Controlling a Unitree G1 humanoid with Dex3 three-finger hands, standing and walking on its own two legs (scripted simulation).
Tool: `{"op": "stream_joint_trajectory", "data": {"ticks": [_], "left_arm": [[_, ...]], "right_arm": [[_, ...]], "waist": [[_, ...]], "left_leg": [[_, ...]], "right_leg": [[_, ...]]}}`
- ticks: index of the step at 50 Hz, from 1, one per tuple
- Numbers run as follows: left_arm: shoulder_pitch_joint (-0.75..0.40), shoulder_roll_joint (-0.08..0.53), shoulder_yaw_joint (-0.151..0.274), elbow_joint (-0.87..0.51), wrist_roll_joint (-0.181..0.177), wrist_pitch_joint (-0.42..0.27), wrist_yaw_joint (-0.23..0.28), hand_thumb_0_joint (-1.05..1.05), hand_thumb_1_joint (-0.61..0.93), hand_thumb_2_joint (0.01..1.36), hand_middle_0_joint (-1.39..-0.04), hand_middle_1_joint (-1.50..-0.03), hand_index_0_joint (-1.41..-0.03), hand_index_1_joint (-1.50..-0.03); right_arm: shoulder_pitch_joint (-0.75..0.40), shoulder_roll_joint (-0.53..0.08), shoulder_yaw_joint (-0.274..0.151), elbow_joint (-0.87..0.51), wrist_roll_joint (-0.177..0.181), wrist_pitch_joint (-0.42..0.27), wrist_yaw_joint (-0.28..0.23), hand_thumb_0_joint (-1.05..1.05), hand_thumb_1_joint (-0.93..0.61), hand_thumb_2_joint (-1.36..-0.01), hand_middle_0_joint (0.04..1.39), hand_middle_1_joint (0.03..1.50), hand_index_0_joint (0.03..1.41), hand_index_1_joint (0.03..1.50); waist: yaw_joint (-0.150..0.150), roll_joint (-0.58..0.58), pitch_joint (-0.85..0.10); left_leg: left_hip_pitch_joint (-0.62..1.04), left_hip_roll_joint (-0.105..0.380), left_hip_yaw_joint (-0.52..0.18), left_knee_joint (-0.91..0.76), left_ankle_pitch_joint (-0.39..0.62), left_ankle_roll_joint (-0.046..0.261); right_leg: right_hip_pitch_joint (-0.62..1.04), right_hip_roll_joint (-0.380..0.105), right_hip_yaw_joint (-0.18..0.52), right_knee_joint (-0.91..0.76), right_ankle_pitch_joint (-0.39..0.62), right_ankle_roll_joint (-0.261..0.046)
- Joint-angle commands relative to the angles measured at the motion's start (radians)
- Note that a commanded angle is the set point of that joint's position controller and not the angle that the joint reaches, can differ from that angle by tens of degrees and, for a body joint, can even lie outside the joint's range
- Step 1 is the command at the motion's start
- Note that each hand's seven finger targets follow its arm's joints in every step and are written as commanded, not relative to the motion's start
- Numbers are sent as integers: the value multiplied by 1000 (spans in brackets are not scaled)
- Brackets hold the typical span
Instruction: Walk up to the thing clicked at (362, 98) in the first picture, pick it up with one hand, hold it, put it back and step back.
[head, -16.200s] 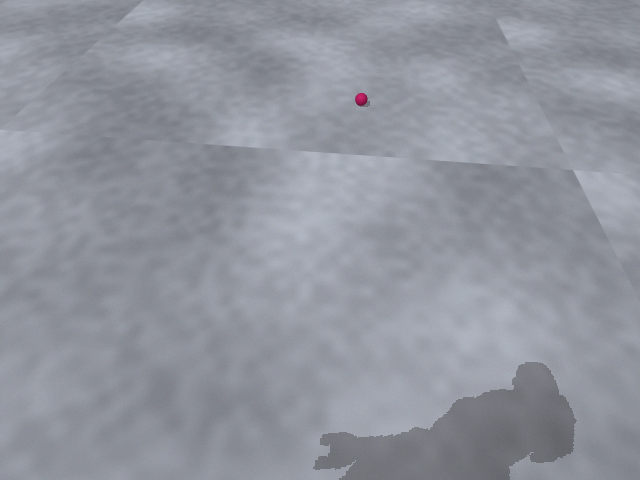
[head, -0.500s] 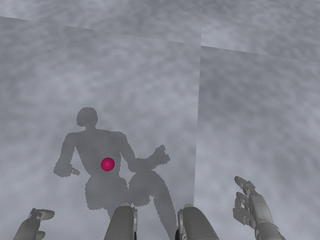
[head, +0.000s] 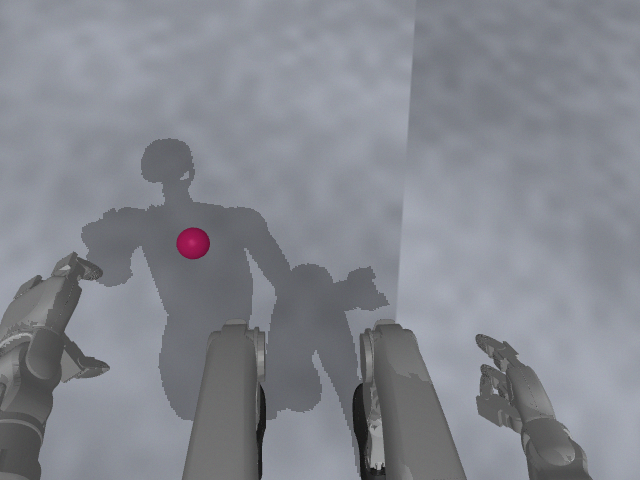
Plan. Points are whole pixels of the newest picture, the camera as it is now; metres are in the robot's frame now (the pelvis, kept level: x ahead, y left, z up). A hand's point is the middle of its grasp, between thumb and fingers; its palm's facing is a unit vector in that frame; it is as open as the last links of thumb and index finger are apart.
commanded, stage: rise first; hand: left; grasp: from above
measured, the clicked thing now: (193, 243) +0.51 +0.27 -0.46
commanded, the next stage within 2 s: none
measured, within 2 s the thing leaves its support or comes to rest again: neither
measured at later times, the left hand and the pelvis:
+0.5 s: hand (116, 279) +0.38 +0.34 -0.25, palm faces -0.45 -0.11 -0.88, open 14.0 cm; pelvis -0.04 +0.01 -0.12, yaw -4 degrees
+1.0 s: hand (135, 261) +0.43 +0.33 -0.31, palm faces -0.45 -0.03 -0.89, open 14.1 cm; pelvis -0.02 +0.01 -0.16, yaw -6 degrees
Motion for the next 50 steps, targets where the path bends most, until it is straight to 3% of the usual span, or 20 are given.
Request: {"op": "stream_joint_trajectory", "data": {"ticks": [1,5,8,13,14,18,21,23,31,33,34,36,38,43,46,50], "left_arm": [[-246,365,110,-44,99,-69,43,0,-557,1029,-70,-1077,-64,-1086],[-363,410,113,29,169,-108,59,0,-540,1026,-57,-1084,-57,-1087],[-460,426,93,66,212,-133,71,0,-531,1018,-53,-1084,-58,-1080],[-578,514,107,121,282,-171,114,0,-527,1016,-57,-1051,-61,-1047],[-597,540,116,133,297,-176,123,0,-514,1002,-62,-1052,-69,-1045],[-642,518,78,226,356,-186,159,0,-517,1005,-70,-1015,-72,-1013],[-680,564,90,272,407,-189,191,0,-523,1005,-83,-983,-79,-987],[-703,551,73,302,435,-190,207,0,-517,1000,-89,-967,-84,-971],[-789,571,49,378,518,-212,258,0,-507,980,-96,-957,-93,-958],[-814,574,42,358,537,-216,270,0,-507,975,-100,-964,-98,-965],[-821,582,51,371,543,-215,278,0,-506,973,-96,-969,-96,-968],[-821,606,67,373,548,-216,290,0,-499,962,-103,-970,-105,-967],[-830,589,58,407,552,-212,299,0,-511,970,-99,-973,-99,-972],[-860,627,71,415,553,-201,314,0,-535,987,-73,-1007,-76,-1003],[-848,596,57,441,551,-194,311,0,-554,1005,-64,-1018,-64,-1017],[-864,620,64,445,551,-194,316,0,-565,1014,-59,-1024,-58,-1025]], "right_arm": [[140,-172,-76,-39,-9,-1,12,0,-878,-899,200,300,200,300],[171,-178,-74,-12,-20,31,21,0,-869,-896,200,300,200,300],[187,-182,-72,0,-25,51,23,0,-871,-896,200,300,200,300],[181,-189,-57,11,-40,87,28,0,-874,-896,200,300,200,300],[180,-189,-55,11,-42,94,29,0,-873,-895,200,300,200,300],[195,-195,-41,28,-56,121,34,0,-880,-897,200,300,200,300],[198,-201,-32,38,-66,140,40,0,-888,-899,200,300,200,300],[205,-202,-26,47,-72,149,45,0,-892,-900,200,300,200,300],[212,-211,-17,69,-101,163,56,0,-898,-901,200,300,200,300],[218,-209,-12,75,-108,166,59,0,-901,-902,200,300,200,300],[228,-216,-15,79,-110,169,61,0,-901,-902,200,300,200,300],[225,-215,-12,80,-115,171,64,0,-905,-903,200,300,200,300],[228,-215,-11,83,-122,172,67,0,-906,-903,200,300,200,300],[220,-210,0,79,-131,173,71,0,-907,-903,200,300,200,300],[221,-211,4,81,-137,174,73,0,-905,-903,200,300,200,300],[226,-212,14,81,-140,175,75,0,-906,-903,200,300,200,300]], "waist": [[13,75,-629],[1,72,-650],[-24,91,-613],[-34,127,-561],[-27,148,-576],[-64,170,-519],[-63,194,-512],[-77,204,-509],[-103,254,-512],[-109,275,-544],[-118,255,-558],[-107,281,-570],[-128,260,-545],[-129,261,-559],[-137,257,-548],[-141,252,-564]], "left_leg": [[356,-19,47,-83,292,51],[295,-17,46,-19,261,52],[228,-18,46,1,151,53],[156,-20,27,27,0,55],[161,-20,27,32,1,53],[131,-22,7,57,-17,51],[120,-23,3,78,-4,49],[115,-25,6,99,15,48],[118,-24,0,157,48,41],[135,-26,7,181,104,42],[142,-23,3,194,130,42],[156,-22,4,202,159,40],[130,-18,1,212,154,43],[77,-20,19,245,148,51],[91,-17,6,246,142,50],[69,-17,7,267,170,51]], "right_leg": [[218,20,-36,-138,291,-48],[161,24,-50,-80,262,-48],[104,29,-67,-56,177,-48],[-14,34,-89,-6,31,-53],[-18,35,-91,8,33,-55],[-104,34,-114,57,35,-59],[-141,33,-121,91,46,-63],[-165,32,-124,105,61,-63],[-232,32,-139,164,96,-64],[-208,36,-138,172,144,-62],[-208,36,-141,179,165,-60],[-207,35,-141,197,183,-60],[-218,39,-147,197,183,-58],[-183,45,-142,198,189,-55],[-207,45,-150,212,183,-56],[-176,50,-151,218,216,-53]]}}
